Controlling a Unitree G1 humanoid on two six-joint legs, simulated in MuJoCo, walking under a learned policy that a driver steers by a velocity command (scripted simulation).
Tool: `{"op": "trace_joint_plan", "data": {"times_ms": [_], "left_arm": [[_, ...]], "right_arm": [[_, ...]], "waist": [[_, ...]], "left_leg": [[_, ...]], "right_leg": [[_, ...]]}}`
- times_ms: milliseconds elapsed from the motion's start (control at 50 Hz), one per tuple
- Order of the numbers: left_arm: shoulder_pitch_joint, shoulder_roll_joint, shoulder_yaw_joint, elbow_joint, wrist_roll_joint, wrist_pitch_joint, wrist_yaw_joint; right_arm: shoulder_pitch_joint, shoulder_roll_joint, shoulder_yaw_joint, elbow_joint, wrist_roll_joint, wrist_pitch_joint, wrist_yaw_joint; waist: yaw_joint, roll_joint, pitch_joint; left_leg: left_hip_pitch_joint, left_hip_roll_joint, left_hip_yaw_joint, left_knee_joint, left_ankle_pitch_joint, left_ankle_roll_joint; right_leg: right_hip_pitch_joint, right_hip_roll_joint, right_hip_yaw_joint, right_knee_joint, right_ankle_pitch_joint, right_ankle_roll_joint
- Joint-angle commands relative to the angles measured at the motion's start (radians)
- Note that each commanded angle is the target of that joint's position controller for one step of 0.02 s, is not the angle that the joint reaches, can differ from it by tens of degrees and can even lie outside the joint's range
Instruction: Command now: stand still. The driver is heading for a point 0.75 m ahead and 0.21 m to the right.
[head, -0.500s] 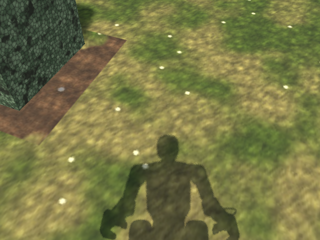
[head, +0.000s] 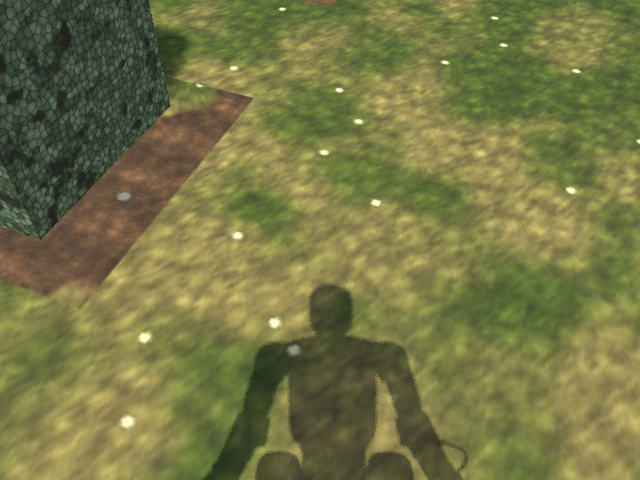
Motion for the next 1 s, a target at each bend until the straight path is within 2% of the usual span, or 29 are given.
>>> {"op": "trace_joint_plan", "data": {"times_ms": [20,440,460,500,520,540,560,580,620,640,680,700,720,740,760,780,800,820,840,880,920,1000], "left_arm": [[0.032,0.091,0.013,-0.006,0.000,-0.006,0.006],[0.060,0.040,0.008,0.061,-0.001,-0.003,0.017],[0.065,0.032,0.006,0.065,0.000,-0.002,0.017],[0.049,0.041,0.014,0.053,0.006,0.002,0.013],[0.034,0.040,0.017,0.040,0.012,0.003,0.008],[0.001,0.034,0.018,0.020,0.019,0.002,0.002],[-0.024,0.014,0.014,-0.002,0.029,-0.004,-0.005],[-0.048,0.008,0.013,-0.023,0.033,-0.014,-0.009],[-0.087,0.026,0.022,-0.063,0.029,-0.040,-0.017],[-0.093,0.034,0.026,-0.078,0.025,-0.052,-0.023],[-0.075,0.039,0.036,-0.094,0.010,-0.071,-0.033],[-0.024,0.032,0.040,-0.086,0.004,-0.076,-0.036],[0.086,0.018,0.045,-0.052,-0.001,-0.079,-0.036],[0.217,0.041,0.062,-0.005,-0.002,-0.082,-0.030],[0.361,0.135,0.088,0.017,0.013,-0.089,-0.017],[0.457,0.202,0.103,0.052,0.005,-0.076,-0.020],[0.342,0.135,0.085,0.028,0.008,-0.066,-0.019],[0.228,0.099,0.074,-0.018,0.009,-0.071,-0.024],[0.165,0.087,0.068,-0.041,0.010,-0.080,-0.025],[0.161,0.048,0.051,-0.038,0.008,-0.098,-0.021],[0.228,0.044,0.043,-0.010,0.005,-0.110,-0.017],[0.298,0.041,0.030,0.012,0.006,-0.114,-0.013]], "right_arm": [[0.045,-0.095,-0.013,-0.006,0.000,-0.007,-0.005],[0.118,-0.040,-0.007,0.042,-0.002,-0.010,-0.014],[0.129,-0.035,-0.006,0.046,-0.004,-0.010,-0.013],[0.146,-0.072,-0.024,0.046,-0.006,-0.003,-0.012],[0.160,-0.094,-0.035,0.043,-0.006,0.002,-0.010],[0.193,-0.107,-0.044,0.044,-0.005,0.005,-0.009],[0.217,-0.118,-0.052,0.046,-0.006,0.005,-0.008],[0.228,-0.113,-0.057,0.045,-0.009,0.000,-0.008],[0.245,-0.112,-0.064,0.044,-0.021,-0.018,-0.004],[0.244,-0.115,-0.068,0.042,-0.023,-0.027,-0.003],[0.224,-0.116,-0.074,0.032,-0.018,-0.043,0.000],[0.194,-0.117,-0.076,0.023,-0.012,-0.047,0.002],[0.150,-0.115,-0.075,0.009,-0.003,-0.050,0.004],[0.132,-0.097,-0.069,-0.004,-0.005,-0.060,0.009],[0.104,-0.033,-0.049,-0.041,-0.002,-0.072,0.021],[0.118,-0.024,-0.050,-0.071,-0.018,-0.075,0.028],[0.089,-0.067,-0.061,-0.073,-0.039,-0.070,0.034],[0.067,-0.042,-0.056,-0.074,-0.036,-0.074,0.045],[0.068,-0.022,-0.053,-0.071,-0.027,-0.080,0.053],[0.078,-0.027,-0.058,-0.067,-0.033,-0.070,0.061],[0.062,-0.037,-0.065,-0.077,-0.031,-0.055,0.064],[-0.116,-0.025,-0.062,-0.146,-0.025,-0.041,0.067]], "waist": [[-0.002,0.012,0.023],[-0.006,0.011,0.040],[-0.009,0.015,0.021],[-0.020,0.054,0.051],[-0.032,0.096,0.083],[-0.053,0.126,0.131],[-0.065,0.154,0.177],[-0.072,0.157,0.210],[-0.076,0.137,0.219],[-0.070,0.126,0.208],[-0.044,0.124,0.172],[-0.007,0.122,0.153],[0.053,0.102,0.126],[0.105,0.033,0.072],[0.162,-0.193,0.002],[0.144,-0.318,-0.027],[0.073,-0.139,0.066],[0.036,-0.044,0.126],[0.005,-0.015,0.129],[-0.023,-0.030,0.097],[-0.026,-0.051,0.075],[-0.002,-0.065,0.100]], "left_leg": [[-0.112,0.125,-0.098,-0.083,0.128,0.026],[-0.102,0.124,-0.085,-0.065,0.173,0.024],[-0.096,0.118,-0.086,-0.082,0.081,0.028],[-0.122,0.110,-0.120,-0.108,-0.220,0.061],[-0.131,0.135,-0.177,-0.136,-0.389,0.093],[-0.125,0.186,-0.257,-0.185,-0.518,0.130],[-0.115,0.254,-0.335,-0.224,-0.578,0.170],[-0.113,0.305,-0.386,-0.245,-0.562,0.201],[-0.040,0.338,-0.404,-0.243,-0.411,0.230],[-0.004,0.334,-0.378,-0.226,-0.328,0.228],[-0.006,0.305,-0.303,-0.186,-0.180,0.204],[-0.063,0.281,-0.252,-0.151,-0.115,0.182],[-0.177,0.240,-0.188,-0.086,-0.062,0.152],[-0.293,0.180,-0.119,0.053,0.039,0.122],[-0.433,0.056,0.033,0.383,-0.012,0.065],[-0.594,-0.028,0.087,0.643,-0.285,0.046],[-0.630,0.056,0.025,0.781,-0.230,0.063],[-0.629,0.099,0.011,0.802,-0.115,0.069],[-0.592,0.126,0.012,0.778,-0.036,0.063],[-0.550,0.142,0.040,0.739,0.024,0.041],[-0.575,0.131,0.077,0.726,0.046,0.027],[-0.644,0.115,0.136,0.611,0.106,0.002]], "right_leg": [[0.066,-0.088,0.086,-0.032,0.082,-0.030],[0.059,-0.087,0.080,-0.015,0.102,-0.030],[0.066,-0.078,0.074,-0.018,0.031,-0.031],[0.011,-0.021,0.030,0.055,-0.189,-0.042],[-0.064,0.013,-0.001,0.121,-0.297,-0.049],[-0.164,0.036,-0.029,0.198,-0.337,-0.051],[-0.240,0.032,-0.065,0.267,-0.322,-0.051],[-0.295,-0.001,-0.070,0.332,-0.290,-0.055],[-0.394,-0.041,-0.050,0.400,-0.309,-0.063],[-0.408,-0.052,-0.049,0.383,-0.310,-0.065],[-0.317,-0.042,-0.069,0.291,-0.259,-0.070],[-0.194,-0.023,-0.092,0.213,-0.197,-0.074],[0.013,0.014,-0.122,0.112,-0.125,-0.076],[0.241,0.031,-0.091,0.067,-0.118,-0.078],[0.392,-0.200,0.250,-0.116,-0.354,-0.126],[0.427,-0.377,0.616,-0.244,-0.496,-0.205],[0.308,-0.378,0.588,-0.235,-0.554,-0.211],[0.209,-0.345,0.490,-0.238,-0.475,-0.202],[0.158,-0.300,0.386,-0.250,-0.335,-0.187],[0.152,-0.235,0.238,-0.253,-0.099,-0.164],[0.198,-0.212,0.154,-0.229,0.143,-0.159],[0.204,-0.187,0.066,-0.227,0.385,-0.161]]}}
